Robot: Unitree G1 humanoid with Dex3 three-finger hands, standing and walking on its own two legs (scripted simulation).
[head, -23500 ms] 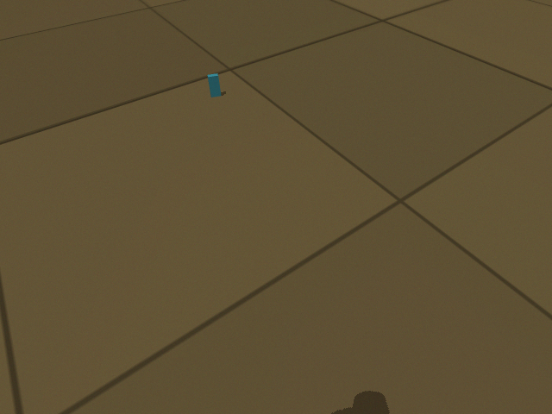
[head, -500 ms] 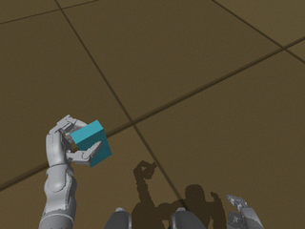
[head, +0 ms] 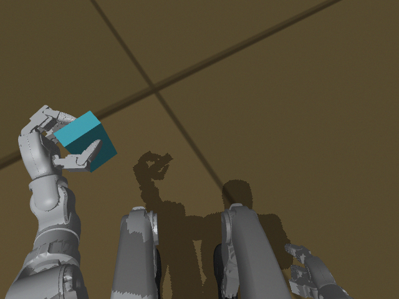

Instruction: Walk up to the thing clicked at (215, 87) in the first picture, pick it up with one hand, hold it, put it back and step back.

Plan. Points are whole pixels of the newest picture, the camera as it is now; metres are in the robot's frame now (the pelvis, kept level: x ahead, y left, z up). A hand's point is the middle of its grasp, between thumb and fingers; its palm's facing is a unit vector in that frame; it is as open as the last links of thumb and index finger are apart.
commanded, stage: crouch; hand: left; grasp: from the side
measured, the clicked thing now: (90, 145) +0.42 +0.22 -0.06
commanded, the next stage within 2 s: lower in 1.10 s
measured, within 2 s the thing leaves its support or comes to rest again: neither
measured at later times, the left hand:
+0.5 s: hand (92, 152) +0.45 +0.26 -0.19, palm faces +0.32 -0.95 -0.01, open 8.1 cm
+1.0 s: hand (96, 156) +0.46 +0.27 -0.26, palm faces +0.30 -0.95 +0.00, open 8.1 cm
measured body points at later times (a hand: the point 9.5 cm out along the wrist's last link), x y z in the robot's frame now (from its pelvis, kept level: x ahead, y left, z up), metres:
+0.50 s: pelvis -0.03 +0.00 -0.15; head +0.19 +0.05 +0.25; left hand +0.43 +0.31 -0.18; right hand +0.05 -0.27 -0.26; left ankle +0.07 +0.13 -0.46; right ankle +0.07 -0.12 -0.46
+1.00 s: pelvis -0.02 +0.01 -0.19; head +0.21 +0.08 +0.19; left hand +0.44 +0.32 -0.26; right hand +0.07 -0.27 -0.28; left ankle +0.07 +0.13 -0.46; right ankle +0.07 -0.12 -0.46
